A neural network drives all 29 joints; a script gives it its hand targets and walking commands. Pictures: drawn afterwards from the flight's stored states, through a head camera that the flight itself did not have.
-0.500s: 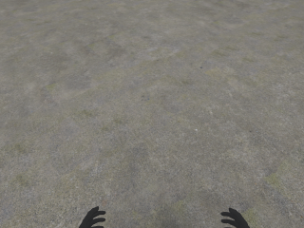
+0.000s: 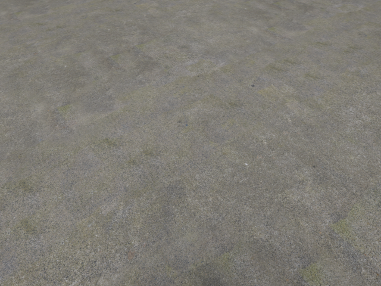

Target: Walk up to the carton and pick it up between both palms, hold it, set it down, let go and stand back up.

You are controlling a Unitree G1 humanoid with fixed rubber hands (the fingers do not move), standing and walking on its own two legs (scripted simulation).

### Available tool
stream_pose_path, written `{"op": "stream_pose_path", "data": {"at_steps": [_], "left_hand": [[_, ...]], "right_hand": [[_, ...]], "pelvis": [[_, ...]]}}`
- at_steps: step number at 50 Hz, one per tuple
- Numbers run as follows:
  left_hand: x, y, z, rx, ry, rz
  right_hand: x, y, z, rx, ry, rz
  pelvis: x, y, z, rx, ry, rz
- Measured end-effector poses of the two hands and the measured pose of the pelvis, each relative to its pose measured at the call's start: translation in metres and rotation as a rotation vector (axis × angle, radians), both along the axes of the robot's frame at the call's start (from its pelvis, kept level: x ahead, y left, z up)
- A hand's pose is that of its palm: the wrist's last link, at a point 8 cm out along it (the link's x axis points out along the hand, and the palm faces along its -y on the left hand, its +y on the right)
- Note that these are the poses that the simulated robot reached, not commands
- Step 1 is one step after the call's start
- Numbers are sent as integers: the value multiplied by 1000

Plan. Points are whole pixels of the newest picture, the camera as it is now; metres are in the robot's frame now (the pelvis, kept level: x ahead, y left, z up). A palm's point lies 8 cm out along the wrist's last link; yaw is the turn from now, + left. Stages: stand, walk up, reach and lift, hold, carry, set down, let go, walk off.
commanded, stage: stand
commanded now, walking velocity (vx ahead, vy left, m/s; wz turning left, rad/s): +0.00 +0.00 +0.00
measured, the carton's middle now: out of the picture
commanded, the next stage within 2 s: none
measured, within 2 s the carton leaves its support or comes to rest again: neither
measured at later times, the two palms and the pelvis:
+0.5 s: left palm out of the picture -0.01 +0.21 -0.14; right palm out of the picture -0.01 -0.21 -0.14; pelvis +0.00 +0.00 +0.01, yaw +0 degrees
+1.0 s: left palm out of the picture -0.03 +0.20 -0.14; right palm out of the picture -0.03 -0.20 -0.14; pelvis +0.00 +0.00 +0.01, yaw -1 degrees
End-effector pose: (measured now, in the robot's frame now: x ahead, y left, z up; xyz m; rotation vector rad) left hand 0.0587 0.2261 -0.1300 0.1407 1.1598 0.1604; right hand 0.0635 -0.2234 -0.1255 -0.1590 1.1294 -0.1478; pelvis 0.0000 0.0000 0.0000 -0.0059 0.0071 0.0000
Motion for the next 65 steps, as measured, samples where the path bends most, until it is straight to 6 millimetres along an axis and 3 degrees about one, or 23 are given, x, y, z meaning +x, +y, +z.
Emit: {"op": "stream_pose_path", "data": {"at_steps": [15,30,65], "left_hand": [[-41,-6,-5,-15,149,40],[-76,-23,-8,-50,268,56],[-96,-31,-8,-64,311,46]], "right_hand": [[-44,2,-7,13,156,-54],[-80,19,-11,53,277,-81],[-106,27,-11,70,336,-86]], "pelvis": [[2,0,7,2,-21,-3],[1,-1,11,3,-36,-7],[-7,-1,13,4,-42,-10]]}}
